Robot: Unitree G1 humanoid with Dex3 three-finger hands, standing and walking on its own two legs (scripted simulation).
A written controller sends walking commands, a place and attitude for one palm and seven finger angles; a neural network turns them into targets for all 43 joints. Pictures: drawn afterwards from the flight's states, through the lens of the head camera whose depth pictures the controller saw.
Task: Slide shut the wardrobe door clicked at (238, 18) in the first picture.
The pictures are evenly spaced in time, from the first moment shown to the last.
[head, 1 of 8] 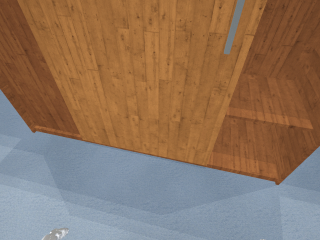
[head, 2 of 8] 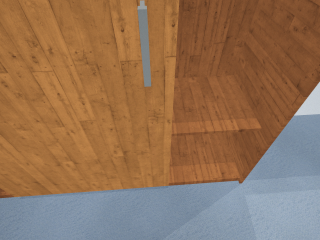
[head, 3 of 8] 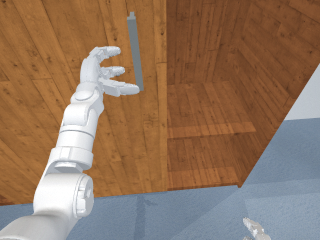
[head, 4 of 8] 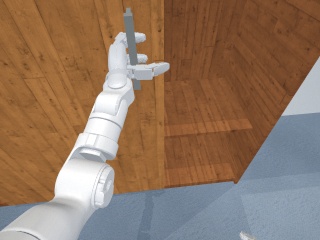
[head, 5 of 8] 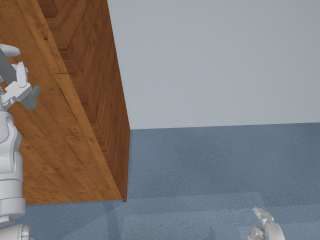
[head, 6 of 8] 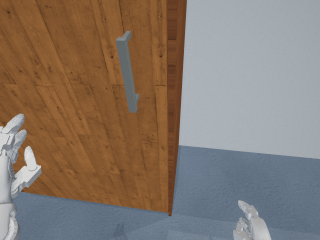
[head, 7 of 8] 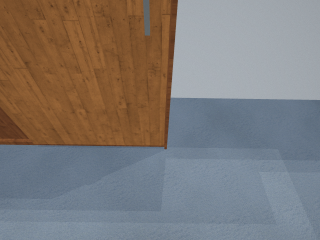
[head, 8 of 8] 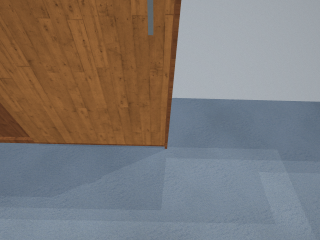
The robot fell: no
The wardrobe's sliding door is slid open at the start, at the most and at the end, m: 0.47 0.47 0.00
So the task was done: yes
